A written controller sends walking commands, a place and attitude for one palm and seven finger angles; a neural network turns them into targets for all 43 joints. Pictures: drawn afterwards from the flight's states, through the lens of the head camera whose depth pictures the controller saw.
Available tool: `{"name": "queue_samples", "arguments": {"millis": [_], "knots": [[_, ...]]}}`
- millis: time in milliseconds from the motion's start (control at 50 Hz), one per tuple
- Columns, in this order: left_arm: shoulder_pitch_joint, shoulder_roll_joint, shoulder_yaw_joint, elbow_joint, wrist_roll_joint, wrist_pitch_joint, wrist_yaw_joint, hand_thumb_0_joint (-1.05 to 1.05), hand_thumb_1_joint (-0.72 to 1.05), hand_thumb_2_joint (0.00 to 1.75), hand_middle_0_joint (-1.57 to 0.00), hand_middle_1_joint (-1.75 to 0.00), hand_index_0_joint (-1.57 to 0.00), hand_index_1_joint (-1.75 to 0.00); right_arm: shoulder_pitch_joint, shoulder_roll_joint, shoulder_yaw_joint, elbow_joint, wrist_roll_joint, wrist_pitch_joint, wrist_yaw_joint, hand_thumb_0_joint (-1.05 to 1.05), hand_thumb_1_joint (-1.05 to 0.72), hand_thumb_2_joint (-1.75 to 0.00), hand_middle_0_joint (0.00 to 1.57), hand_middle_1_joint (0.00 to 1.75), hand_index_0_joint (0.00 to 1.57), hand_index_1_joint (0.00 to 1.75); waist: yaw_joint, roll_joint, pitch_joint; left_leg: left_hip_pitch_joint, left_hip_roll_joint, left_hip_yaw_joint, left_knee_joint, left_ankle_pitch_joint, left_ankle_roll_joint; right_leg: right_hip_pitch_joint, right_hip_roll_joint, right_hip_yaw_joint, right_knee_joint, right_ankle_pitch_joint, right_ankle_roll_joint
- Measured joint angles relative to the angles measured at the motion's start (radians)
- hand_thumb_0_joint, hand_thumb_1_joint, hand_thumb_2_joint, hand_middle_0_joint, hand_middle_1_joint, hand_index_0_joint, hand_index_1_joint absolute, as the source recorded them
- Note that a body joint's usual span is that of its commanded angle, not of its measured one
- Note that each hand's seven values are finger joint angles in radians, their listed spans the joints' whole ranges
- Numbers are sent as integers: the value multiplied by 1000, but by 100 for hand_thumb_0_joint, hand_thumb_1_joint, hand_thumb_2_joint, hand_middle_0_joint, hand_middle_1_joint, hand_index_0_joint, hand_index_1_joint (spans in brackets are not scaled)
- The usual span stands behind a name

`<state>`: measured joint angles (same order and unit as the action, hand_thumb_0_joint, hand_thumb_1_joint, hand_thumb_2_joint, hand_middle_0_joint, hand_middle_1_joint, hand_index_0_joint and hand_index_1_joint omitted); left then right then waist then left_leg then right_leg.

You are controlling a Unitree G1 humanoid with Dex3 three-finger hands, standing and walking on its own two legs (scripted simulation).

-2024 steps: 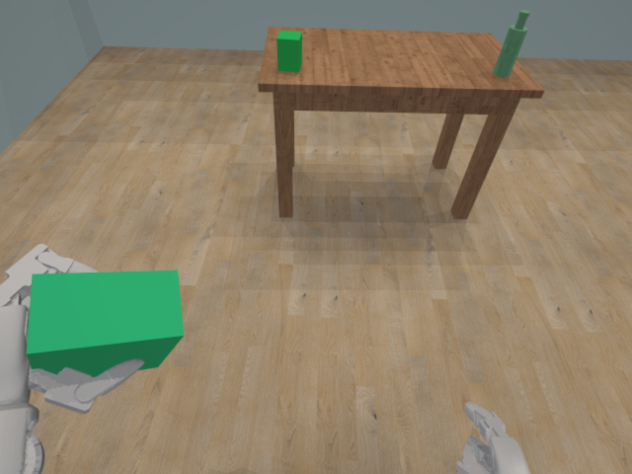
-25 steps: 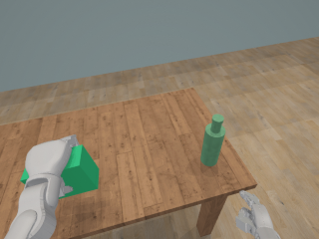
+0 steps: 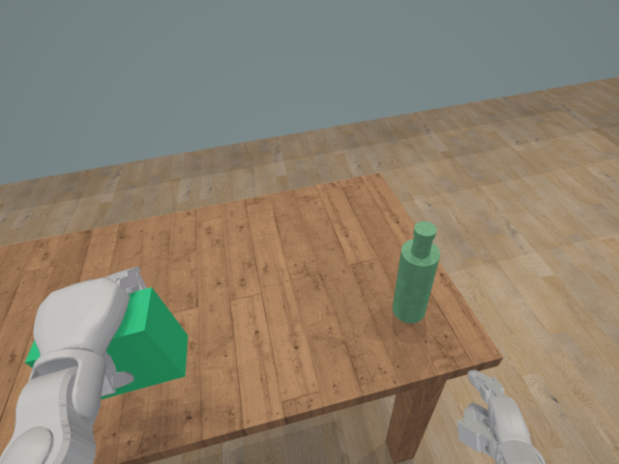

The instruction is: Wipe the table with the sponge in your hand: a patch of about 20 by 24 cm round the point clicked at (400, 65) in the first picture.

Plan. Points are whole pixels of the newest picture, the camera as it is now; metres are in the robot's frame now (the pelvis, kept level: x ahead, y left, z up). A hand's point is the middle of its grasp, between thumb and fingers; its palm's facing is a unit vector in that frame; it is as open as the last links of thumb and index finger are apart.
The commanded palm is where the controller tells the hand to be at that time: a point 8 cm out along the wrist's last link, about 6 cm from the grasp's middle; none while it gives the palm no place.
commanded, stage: bring the sponge back beside the body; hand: left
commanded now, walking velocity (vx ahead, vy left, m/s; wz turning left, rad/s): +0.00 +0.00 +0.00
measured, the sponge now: (124, 354) +0.20 +0.29 +0.05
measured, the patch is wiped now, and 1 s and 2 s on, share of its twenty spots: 1.00 1.00 1.00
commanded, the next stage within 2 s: step back with the hand held close in 0.76 s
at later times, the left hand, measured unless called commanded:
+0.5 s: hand (102, 351) +0.18 +0.28 +0.10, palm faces +0.06 -0.11 -0.99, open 10.4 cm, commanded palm +0.15 +0.28 +0.18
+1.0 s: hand (130, 330) +0.20 +0.25 +0.12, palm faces +0.26 -0.74 -0.62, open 10.4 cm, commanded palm +0.14 +0.28 +0.17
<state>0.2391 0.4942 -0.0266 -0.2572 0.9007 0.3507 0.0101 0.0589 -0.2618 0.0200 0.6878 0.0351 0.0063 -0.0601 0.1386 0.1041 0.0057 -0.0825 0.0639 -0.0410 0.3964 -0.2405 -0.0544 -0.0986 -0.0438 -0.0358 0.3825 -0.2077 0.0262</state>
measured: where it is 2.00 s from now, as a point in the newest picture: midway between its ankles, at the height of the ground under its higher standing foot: outside the picture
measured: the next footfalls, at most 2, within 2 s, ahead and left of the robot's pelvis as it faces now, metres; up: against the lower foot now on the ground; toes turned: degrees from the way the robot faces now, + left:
none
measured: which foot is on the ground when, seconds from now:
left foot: down 0.00-1.00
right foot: down 0.00-1.00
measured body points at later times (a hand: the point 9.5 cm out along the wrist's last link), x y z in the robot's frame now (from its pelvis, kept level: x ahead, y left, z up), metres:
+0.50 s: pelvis -0.01 +0.00 +0.00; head -0.03 -0.04 +0.45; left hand +0.17 +0.28 +0.16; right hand +0.24 -0.20 -0.08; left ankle -0.01 +0.16 -0.74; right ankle +0.00 -0.14 -0.74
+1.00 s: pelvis -0.02 +0.00 -0.01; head -0.02 -0.01 +0.44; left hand +0.18 +0.29 +0.16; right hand +0.22 -0.20 -0.06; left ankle -0.01 +0.16 -0.74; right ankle +0.00 -0.14 -0.74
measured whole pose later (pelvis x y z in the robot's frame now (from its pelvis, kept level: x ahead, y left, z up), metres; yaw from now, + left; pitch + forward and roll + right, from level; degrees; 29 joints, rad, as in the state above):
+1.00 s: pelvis -0.02 +0.00 -0.01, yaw +0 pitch -2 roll -1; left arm 0.34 0.44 0.21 -0.40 0.15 0.13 0.04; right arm 0.09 -0.24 0.06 0.52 0.03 0.00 -0.07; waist 0.09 0.05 0.02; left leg -0.20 0.07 -0.05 0.51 -0.27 -0.03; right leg -0.21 -0.04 -0.03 0.47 -0.22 0.03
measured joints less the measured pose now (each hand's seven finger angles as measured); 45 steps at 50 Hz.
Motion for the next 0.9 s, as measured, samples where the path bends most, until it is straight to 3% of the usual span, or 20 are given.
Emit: {"name": "queue_samples", "arguments": {"millis": [460,900], "knots": [[82,19,20,-103,-32,16,-21,0,-53,106,-70,-129,-71,-131,2,-2,9,-22,0,1,4,1,-91,-90,21,30,17,29,5,3,0,-7,4,-1,20,-2,-3,-9,5,2,22,-3,-3],[67,19,13,-93,-22,25,-15,0,-53,106,-70,-129,-71,-131,-3,2,14,-26,-1,-4,4,1,-91,-90,21,30,18,29,1,-4,2,-4,0,5,16,3,1,-7,2,10,15,6,-1]]}}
